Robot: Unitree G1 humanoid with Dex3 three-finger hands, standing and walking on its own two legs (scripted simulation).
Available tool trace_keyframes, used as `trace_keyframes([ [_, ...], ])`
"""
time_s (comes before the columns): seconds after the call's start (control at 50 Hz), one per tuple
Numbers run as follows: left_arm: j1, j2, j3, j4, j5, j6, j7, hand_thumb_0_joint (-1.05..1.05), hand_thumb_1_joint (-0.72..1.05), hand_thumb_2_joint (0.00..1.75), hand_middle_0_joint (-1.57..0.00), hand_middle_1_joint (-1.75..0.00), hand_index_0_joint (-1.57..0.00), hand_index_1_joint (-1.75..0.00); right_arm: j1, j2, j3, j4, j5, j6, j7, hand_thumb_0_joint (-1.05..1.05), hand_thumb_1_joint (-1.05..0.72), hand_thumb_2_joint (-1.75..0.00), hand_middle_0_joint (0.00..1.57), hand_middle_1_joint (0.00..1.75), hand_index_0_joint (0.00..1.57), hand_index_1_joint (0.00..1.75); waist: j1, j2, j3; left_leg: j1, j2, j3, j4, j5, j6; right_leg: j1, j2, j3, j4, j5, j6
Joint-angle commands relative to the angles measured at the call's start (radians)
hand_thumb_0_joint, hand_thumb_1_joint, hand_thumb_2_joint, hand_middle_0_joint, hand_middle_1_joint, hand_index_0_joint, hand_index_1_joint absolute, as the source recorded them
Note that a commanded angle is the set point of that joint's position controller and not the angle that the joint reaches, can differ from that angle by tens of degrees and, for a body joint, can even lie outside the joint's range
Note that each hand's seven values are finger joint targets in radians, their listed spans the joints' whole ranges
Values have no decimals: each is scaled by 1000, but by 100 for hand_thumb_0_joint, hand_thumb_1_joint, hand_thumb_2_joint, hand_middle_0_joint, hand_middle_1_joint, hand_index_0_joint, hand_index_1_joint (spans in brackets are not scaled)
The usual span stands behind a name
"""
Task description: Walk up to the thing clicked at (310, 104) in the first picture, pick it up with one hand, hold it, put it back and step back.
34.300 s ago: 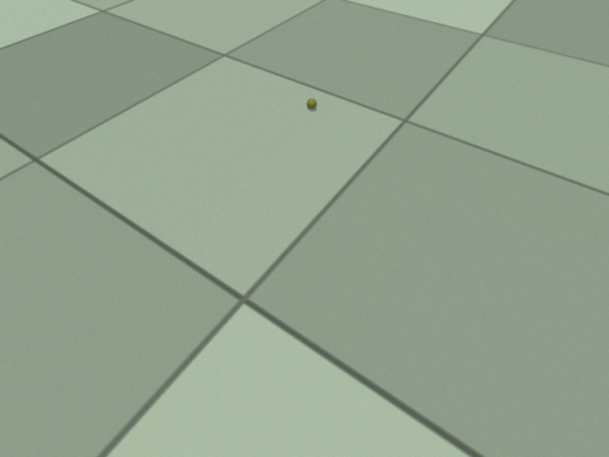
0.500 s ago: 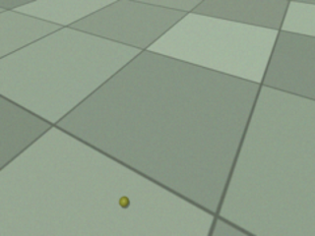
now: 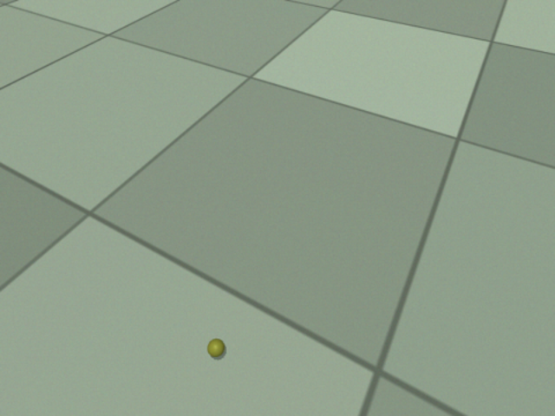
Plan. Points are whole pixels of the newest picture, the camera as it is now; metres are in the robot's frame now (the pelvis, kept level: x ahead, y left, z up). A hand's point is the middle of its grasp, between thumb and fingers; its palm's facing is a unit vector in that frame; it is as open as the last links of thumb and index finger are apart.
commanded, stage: step back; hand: left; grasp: from above
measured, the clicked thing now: (216, 347) +0.44 +0.25 -0.75
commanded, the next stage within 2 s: none
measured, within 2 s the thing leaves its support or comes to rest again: neither
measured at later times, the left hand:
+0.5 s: hand out of the picture +0.05 +0.30 -0.18, palm faces -0.08 -0.93 -0.36, open 7.3 cm
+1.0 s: hand out of the picture -0.09 +0.28 -0.15, palm faces -0.04 -0.91 -0.42, open 7.4 cm
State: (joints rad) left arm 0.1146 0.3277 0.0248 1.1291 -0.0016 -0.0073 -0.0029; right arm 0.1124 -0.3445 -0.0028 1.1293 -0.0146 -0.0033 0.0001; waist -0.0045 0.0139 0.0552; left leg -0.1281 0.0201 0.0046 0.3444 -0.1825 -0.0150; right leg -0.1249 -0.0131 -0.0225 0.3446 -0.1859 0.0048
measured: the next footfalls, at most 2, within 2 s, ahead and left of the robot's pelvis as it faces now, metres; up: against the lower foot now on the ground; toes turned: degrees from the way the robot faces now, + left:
right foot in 0.70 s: -0.14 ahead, -0.11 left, +0.00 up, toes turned -3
left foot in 1.06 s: -0.22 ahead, +0.14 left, +0.00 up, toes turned -4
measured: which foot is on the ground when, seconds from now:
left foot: down 0.00-0.72, up 0.74-1.00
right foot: down 0.00-0.26, up 0.28-0.68, down 0.70-1.00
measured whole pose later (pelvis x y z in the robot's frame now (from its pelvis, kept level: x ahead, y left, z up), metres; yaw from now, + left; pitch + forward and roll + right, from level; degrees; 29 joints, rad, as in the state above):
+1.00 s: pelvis -0.22 +0.02 -0.02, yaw -2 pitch -1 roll +0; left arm 0.14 0.35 0.08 0.79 0.03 0.04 0.01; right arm 0.19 -0.42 -0.04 0.91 0.00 0.04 -0.03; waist 0.00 0.03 0.16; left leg -0.33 -0.07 -0.09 0.89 -0.49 -0.03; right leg -0.35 -0.02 0.00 0.61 -0.25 -0.01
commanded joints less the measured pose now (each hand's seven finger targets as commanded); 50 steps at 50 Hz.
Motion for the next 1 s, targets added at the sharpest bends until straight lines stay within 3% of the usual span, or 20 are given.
trace_keyframes([
  [0.0,-26,277,71,-116,-10,-8,29,0,90,90,-20,-30,-20,-30,-27,-226,-62,-94,18,5,-10,0,-90,-90,20,30,20,30,-6,-42,-47,-40,77,-78,105,289,57,-23,-118,125,49,380,-67],
  [0.14,-93,324,88,-234,15,14,30,0,90,90,-20,-30,-20,-30,38,-213,-85,-150,10,36,1,0,-90,-90,20,30,20,30,-18,-184,-156,-56,-41,-20,401,-112,51,-121,-285,262,49,339,-218],
  [0.18,-131,328,88,-267,24,23,26,0,90,90,-20,-30,-20,-30,80,-220,-95,-160,8,39,9,0,-90,-90,20,30,20,30,-38,-209,-146,-23,-32,-45,413,-157,69,-205,-284,242,95,286,-214],
  [0.22,-140,288,81,-286,15,36,26,0,90,90,-20,-30,-20,-30,92,-254,-105,-171,4,31,10,0,-90,-90,20,30,20,30,-50,-79,-109,-59,75,-132,233,148,116,-225,-139,131,278,119,-125],
  [0.24,-128,236,69,-293,8,42,28,0,90,90,-20,-30,-20,-30,66,-312,-115,-186,-4,23,8,0,-90,-90,20,30,20,30,-47,104,-74,-82,222,-319,42,367,166,-267,44,57,459,-73,-46],
  [0.26,-97,221,71,-292,14,51,39,0,90,90,-20,-30,-20,-30,61,-356,-127,-198,-13,13,4,0,-90,-90,20,30,20,30,-37,166,-74,-44,320,-440,2,503,223,-332,121,124,616,-427,-37],
  [0.28,-58,228,70,-285,16,58,46,0,90,90,-20,-30,-20,-30,49,-359,-130,-209,-19,9,-3,0,-90,-90,20,30,20,30,-23,121,-91,-30,335,-432,30,573,236,-351,127,191,727,-472,-34],
  [0.3,-48,229,72,-275,16,60,49,0,90,90,-20,-30,-20,-30,43,-359,-133,-227,-20,9,-9,0,-90,-90,20,30,20,30,-31,153,-92,-71,350,-466,9,527,246,-348,131,219,812,-463,-37],
  [0.36,23,248,76,-255,2,65,41,0,90,90,-20,-30,-20,-30,-62,-293,-117,-268,-20,3,-23,0,-90,-90,20,30,20,30,31,127,-82,-53,227,-265,65,435,207,-370,122,244,905,-321,-35],
  [0.4,58,249,84,-266,12,61,39,0,90,90,-20,-30,-20,-30,-41,-271,-112,-286,-14,0,-27,0,-90,-90,20,30,20,30,32,102,-122,22,216,-236,95,414,215,-380,123,222,908,-288,-14],
  [0.54,17,235,93,-329,18,40,29,0,90,90,-20,-30,-20,-30,58,-293,-123,-303,-15,8,-32,0,-90,-90,20,30,20,30,-41,130,-135,116,267,-238,143,429,281,-324,52,142,565,-351,31],
  [0.62,135,226,101,-283,24,35,17,0,90,90,-20,-30,-20,-30,3,-305,-123,-326,-12,22,-22,0,-90,-90,20,30,20,30,1,170,-170,-10,230,-206,164,253,214,-133,38,59,267,-213,0],
  [0.66,217,235,111,-251,33,28,18,0,90,90,-20,-30,-20,-30,-35,-292,-114,-332,1,33,-17,0,-90,-90,20,30,20,30,45,128,-176,-144,194,-176,217,115,148,7,31,60,106,-59,-36],
  [0.68,204,285,125,-266,47,24,19,0,90,90,-20,-30,-20,-30,-36,-256,-106,-338,7,35,-14,0,-90,-90,20,30,20,30,45,-19,-139,-292,111,-129,318,-46,86,14,-85,274,51,-89,-80],
  [0.7,139,359,144,-306,44,22,14,0,90,90,-20,-30,-20,-30,-26,-204,-93,-348,7,37,-16,0,-90,-90,20,30,20,30,26,-238,-62,-452,-79,-35,487,-330,19,-32,-251,517,-43,-154,-168],
  [0.72,45,440,154,-350,53,24,19,0,90,90,-20,-30,-20,-30,-53,-236,-112,-336,-1,45,-31,0,-90,-90,20,30,20,30,63,-305,-6,-343,-109,-117,746,-445,-1,-301,-410,642,-106,-139,-327],
  [0.74,-24,395,148,-375,49,18,23,0,90,90,-20,-30,-20,-30,-18,-269,-123,-314,2,44,-30,0,-90,-90,20,30,20,30,21,-254,43,-287,-79,-172,842,-399,3,-382,-396,614,-100,-107,-316],
  [0.8,-105,279,124,-401,38,13,29,0,90,90,-20,-30,-20,-30,79,-228,-101,-269,20,40,-25,0,-90,-90,20,30,20,30,-50,-163,32,-336,-164,-173,875,-263,9,-249,-175,237,23,184,-173],
  [0.9,56,239,119,-396,42,25,36,0,90,90,-20,-30,-20,-30,56,-226,-79,-298,20,19,-34,0,-90,-90,20,30,20,30,57,-186,-72,-434,-119,-114,613,-323,-24,121,-190,246,129,325,-212],
  [0.98,31,270,115,-414,25,43,38,0,90,90,-20,-30,-20,-30,128,-216,-85,-290,1,4,-34,0,-90,-90,20,30,20,30,23,-233,-146,-238,-28,-59,197,-225,18,131,-222,241,260,442,-187],
])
